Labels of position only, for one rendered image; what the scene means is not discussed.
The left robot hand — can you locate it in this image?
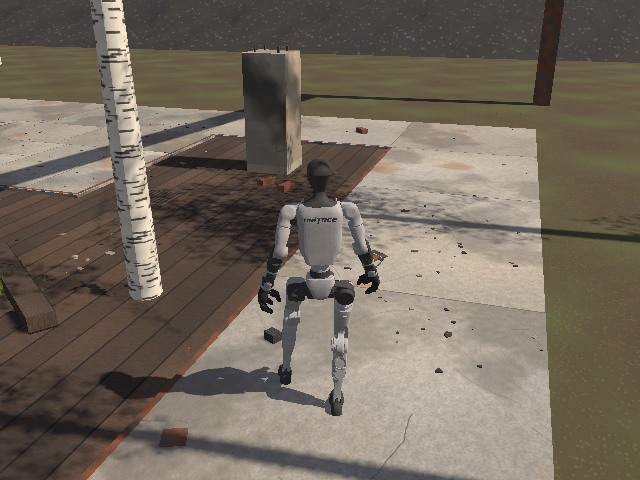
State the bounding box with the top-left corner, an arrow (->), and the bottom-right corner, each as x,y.
258,287 -> 281,314

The right robot upper arm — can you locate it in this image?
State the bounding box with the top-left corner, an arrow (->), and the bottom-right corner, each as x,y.
340,202 -> 369,255

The right robot forearm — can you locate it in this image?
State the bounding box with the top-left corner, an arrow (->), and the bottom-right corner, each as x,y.
358,239 -> 378,277

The left robot thigh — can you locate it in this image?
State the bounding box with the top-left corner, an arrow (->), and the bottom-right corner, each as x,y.
285,277 -> 307,326

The right robot hand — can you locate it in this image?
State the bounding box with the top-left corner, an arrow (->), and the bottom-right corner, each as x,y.
357,273 -> 380,294

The robot torso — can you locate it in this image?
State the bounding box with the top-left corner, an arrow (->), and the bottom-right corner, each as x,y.
296,197 -> 343,300

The left robot upper arm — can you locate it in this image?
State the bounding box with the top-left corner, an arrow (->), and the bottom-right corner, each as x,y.
272,202 -> 299,260

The left robot forearm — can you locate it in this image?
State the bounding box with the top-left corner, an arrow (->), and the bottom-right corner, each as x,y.
260,244 -> 282,291

